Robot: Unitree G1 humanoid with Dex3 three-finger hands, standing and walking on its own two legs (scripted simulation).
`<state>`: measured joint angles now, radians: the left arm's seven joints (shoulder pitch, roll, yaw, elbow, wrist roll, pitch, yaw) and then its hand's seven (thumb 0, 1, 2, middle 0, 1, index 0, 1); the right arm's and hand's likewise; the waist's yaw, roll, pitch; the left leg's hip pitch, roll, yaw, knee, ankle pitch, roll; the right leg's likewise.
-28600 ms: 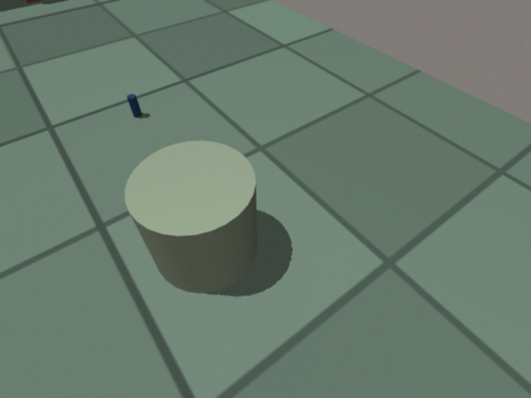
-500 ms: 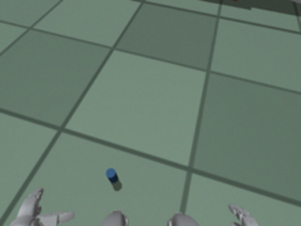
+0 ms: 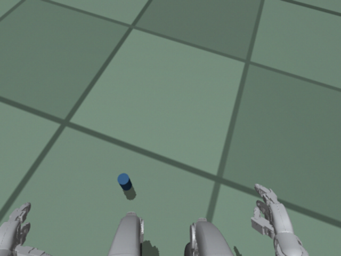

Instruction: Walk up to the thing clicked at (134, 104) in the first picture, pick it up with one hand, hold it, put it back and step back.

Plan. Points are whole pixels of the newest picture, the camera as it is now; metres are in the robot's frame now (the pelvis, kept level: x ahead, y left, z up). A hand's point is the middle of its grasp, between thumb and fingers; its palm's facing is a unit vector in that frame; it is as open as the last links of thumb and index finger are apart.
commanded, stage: go down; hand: left
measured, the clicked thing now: (125, 182) +0.40 +0.19 -0.60
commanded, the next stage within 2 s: none
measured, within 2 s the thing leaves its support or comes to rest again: neither
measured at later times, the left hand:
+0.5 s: hand (48, 200) +0.26 +0.36 -0.21, palm faces +0.16 -0.97 -0.19, open 17.5 cm
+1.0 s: hand (51, 191) +0.29 +0.38 -0.26, palm faces +0.15 -0.98 -0.12, open 17.3 cm
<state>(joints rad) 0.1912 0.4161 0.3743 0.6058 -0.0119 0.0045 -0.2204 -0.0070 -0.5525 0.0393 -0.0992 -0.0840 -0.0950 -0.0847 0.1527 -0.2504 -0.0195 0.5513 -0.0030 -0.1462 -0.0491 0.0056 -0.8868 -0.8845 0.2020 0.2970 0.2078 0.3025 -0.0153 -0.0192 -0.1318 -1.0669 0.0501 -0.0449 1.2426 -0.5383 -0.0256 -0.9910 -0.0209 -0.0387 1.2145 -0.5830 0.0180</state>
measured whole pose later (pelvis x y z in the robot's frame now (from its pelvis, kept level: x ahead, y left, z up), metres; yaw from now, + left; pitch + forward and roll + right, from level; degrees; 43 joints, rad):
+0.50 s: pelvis -0.05 +0.00 -0.16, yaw -3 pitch +33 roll -4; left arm -0.22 0.60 0.65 0.84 -0.16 -0.35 -0.51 -0.01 -0.53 0.05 -0.05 -0.05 -0.04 -0.05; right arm 0.10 -0.28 0.02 0.67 -0.03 -0.16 -0.03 0.01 -0.88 -0.89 0.20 0.30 0.21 0.30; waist -0.01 -0.02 -0.16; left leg -1.78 0.06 -0.09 1.86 -0.65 -0.03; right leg -1.70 0.00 -0.04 1.83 -0.71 0.02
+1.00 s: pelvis -0.07 +0.00 -0.24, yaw -5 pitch +33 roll -6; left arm -0.40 0.74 0.77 0.96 -0.21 -0.39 -0.65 -0.01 -0.50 0.09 -0.03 -0.09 -0.03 -0.08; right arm 0.08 -0.34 0.05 0.68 -0.03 -0.18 -0.03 0.00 -0.88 -0.89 0.20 0.30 0.21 0.30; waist -0.04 -0.03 -0.13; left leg -2.02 0.05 -0.13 2.10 -0.66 -0.04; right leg -1.93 0.01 -0.06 2.07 -0.72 0.02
